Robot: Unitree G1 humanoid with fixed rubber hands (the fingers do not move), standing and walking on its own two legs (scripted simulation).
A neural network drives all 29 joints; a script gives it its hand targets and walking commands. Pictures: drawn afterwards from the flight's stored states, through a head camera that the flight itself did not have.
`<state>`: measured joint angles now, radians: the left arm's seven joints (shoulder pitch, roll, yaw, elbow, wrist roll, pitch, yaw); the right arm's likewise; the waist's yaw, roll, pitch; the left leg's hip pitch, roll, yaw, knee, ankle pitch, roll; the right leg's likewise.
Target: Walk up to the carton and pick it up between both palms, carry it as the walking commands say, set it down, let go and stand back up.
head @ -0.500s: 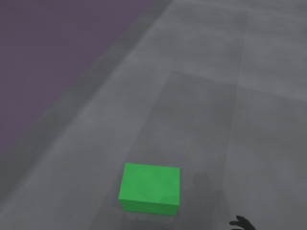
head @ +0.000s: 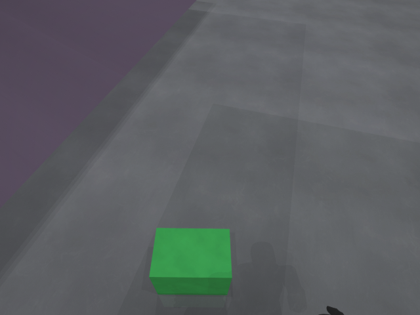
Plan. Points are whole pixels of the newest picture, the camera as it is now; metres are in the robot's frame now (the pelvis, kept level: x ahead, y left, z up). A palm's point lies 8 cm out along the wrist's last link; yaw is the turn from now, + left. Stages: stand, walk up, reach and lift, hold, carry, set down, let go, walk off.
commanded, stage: walk up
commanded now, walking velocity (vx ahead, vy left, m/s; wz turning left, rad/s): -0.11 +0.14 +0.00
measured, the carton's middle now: (192, 262) +0.45 +0.07 -0.63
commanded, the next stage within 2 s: none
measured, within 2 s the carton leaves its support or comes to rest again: neither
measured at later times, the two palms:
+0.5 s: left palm out of the picture +0.05 +0.30 -0.12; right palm out of the picture +0.06 -0.20 -0.09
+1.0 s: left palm out of the picture +0.05 +0.30 -0.11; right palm out of the picture +0.07 -0.21 -0.10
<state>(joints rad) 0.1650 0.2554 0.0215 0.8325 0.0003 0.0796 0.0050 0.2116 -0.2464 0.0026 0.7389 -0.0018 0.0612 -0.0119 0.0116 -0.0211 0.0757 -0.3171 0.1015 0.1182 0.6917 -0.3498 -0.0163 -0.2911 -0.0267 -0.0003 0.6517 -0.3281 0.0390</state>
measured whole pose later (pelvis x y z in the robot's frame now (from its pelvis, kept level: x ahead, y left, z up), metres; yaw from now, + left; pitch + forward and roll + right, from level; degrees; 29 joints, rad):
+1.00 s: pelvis -0.02 +0.04 +0.01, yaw +0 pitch -1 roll +1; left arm 0.20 0.24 0.02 0.86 0.00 0.04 0.01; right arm 0.24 -0.26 0.00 0.74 0.00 0.05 0.00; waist 0.02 -0.01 0.08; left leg -0.27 -0.03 0.10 0.79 -0.48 0.06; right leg -0.29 -0.04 0.00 0.59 -0.28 0.00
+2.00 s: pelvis -0.07 +0.05 +0.01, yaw +0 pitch -3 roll +1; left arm 0.22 0.24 0.02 0.87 0.00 0.05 0.01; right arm 0.24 -0.22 0.00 0.74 0.00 0.05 0.00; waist 0.01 -0.02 0.08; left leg -0.20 0.00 0.13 0.57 -0.33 0.04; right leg -0.25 -0.03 -0.01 0.61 -0.29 0.01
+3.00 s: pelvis -0.09 +0.05 +0.01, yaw +0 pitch -4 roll +0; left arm 0.23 0.24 0.02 0.87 0.00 0.04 0.01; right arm 0.24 -0.26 0.00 0.74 0.00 0.05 0.00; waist 0.01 -0.01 0.08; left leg -0.19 0.01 0.13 0.57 -0.32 0.04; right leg -0.25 -0.02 -0.01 0.59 -0.28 0.01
